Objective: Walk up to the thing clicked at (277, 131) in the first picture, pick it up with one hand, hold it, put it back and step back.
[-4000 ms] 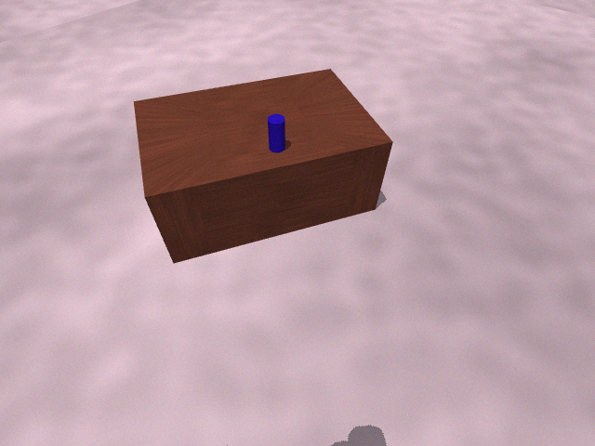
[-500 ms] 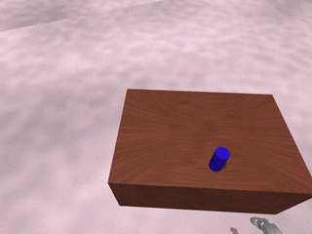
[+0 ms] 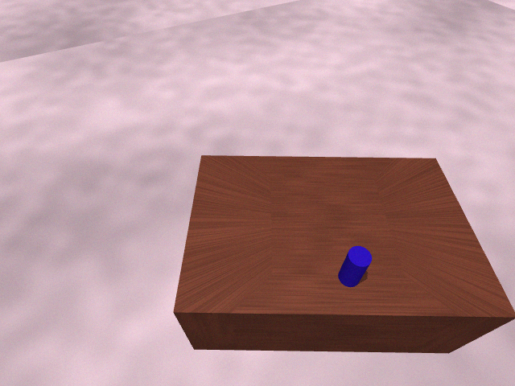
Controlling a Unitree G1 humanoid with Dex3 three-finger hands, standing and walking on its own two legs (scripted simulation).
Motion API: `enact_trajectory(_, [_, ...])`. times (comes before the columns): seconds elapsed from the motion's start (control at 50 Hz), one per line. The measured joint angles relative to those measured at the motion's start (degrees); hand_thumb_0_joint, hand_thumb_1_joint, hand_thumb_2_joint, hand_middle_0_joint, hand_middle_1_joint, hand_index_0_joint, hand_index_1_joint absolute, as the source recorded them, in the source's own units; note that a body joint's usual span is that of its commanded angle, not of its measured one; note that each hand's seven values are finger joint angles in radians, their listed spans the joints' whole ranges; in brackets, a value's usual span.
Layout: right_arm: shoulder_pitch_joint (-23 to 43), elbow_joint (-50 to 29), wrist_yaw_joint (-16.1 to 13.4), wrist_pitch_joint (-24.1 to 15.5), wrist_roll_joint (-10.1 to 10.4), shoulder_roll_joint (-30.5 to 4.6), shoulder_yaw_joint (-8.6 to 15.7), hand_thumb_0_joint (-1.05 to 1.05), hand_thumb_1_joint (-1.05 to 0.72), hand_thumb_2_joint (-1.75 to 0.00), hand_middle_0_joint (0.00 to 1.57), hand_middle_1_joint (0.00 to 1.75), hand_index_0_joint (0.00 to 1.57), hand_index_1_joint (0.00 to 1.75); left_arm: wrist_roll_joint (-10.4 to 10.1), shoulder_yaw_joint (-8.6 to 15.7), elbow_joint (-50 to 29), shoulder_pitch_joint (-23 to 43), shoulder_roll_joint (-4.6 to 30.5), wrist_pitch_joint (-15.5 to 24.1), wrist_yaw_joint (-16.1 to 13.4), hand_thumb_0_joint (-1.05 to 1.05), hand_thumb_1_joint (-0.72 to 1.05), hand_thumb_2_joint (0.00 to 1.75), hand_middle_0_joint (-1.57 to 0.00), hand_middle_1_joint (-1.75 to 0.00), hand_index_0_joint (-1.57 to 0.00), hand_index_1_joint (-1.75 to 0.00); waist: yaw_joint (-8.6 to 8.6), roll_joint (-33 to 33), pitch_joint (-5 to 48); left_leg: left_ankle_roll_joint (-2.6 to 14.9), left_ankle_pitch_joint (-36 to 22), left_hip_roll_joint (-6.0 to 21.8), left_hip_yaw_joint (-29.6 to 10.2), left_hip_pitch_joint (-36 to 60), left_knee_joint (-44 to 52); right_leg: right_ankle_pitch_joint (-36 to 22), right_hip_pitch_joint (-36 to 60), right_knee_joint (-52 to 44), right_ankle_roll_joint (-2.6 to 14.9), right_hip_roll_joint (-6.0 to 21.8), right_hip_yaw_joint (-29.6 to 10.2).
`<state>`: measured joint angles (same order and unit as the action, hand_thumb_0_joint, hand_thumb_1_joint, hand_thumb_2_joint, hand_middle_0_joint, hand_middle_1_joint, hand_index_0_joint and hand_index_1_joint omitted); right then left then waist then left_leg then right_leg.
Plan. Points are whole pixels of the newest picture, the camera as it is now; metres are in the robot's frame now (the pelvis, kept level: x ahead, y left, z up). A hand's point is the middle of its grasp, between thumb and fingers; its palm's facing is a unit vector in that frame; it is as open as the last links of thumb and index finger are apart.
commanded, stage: walk up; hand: right
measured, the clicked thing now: (354, 267) +0.46 -0.26 -0.33
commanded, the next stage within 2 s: stand in 0.28 s
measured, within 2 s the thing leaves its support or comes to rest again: neither
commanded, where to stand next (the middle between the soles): +0.04 +0.01 m, yaw +0 degrees
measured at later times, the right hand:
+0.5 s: hand out of the picture +0.10 -0.26 -0.16, palm faces +0.00 +0.95 -0.32, open 7.3 cm
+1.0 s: hand out of the picture +0.10 -0.27 -0.15, palm faces +0.00 +0.94 -0.33, open 7.3 cm
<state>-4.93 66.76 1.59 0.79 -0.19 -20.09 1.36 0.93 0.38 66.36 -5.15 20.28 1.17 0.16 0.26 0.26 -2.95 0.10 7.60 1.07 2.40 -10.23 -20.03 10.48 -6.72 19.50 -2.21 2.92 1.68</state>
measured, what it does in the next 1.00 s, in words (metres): stands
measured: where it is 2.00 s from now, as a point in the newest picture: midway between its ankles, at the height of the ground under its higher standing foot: outside the picture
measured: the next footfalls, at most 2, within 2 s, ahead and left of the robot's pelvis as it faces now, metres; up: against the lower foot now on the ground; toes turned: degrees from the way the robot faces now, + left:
none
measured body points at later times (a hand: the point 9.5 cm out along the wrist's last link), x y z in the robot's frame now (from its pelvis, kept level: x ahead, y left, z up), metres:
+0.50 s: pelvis +0.01 -0.01 +0.00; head +0.02 -0.01 +0.45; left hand +0.09 +0.29 -0.13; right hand +0.10 -0.31 -0.13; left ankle +0.04 +0.12 -0.75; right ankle +0.00 -0.14 -0.75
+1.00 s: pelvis +0.02 -0.02 +0.00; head +0.03 -0.02 +0.45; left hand +0.10 +0.28 -0.13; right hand +0.10 -0.32 -0.13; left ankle +0.04 +0.12 -0.75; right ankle +0.00 -0.14 -0.75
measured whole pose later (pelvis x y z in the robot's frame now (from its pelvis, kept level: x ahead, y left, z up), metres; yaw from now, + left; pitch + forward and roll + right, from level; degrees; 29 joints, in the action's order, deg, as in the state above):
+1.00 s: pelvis +0.02 -0.02 +0.00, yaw +0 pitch -2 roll +0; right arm -4.6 66.1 0.7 -0.2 -0.3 -19.9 0.5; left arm 0.6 0.3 64.8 -5.9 20.0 0.7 0.2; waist 0.4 0.2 -2.5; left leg -1.7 8.3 2.5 1.9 -7.2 -17.8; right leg 11.5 -3.8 17.5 -0.8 1.4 2.2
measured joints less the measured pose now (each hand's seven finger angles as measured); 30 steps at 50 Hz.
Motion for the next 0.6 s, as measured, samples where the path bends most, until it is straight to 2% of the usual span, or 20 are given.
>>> enact_trajectory(0.6, [1.02, -0.63, -0.6, -1.12, -0.08, 0.35, -0.57, 0.0, -0.91, -0.9, 0.2, 0.3, 0.2, 0.3, -0.29, -0.23, -0.93, -0.7, -0.54, -0.24, 0.09, 0.01, 0.9, 0.89, -0.21, -0.3, -0.2, -0.3, 0.03, -0.22, 0.31, -1.09, 0.48, 0.69, -0.46, 1.75, 1.63, 0.85, 1.68, -1.29, 0.76, -0.74, 0.49])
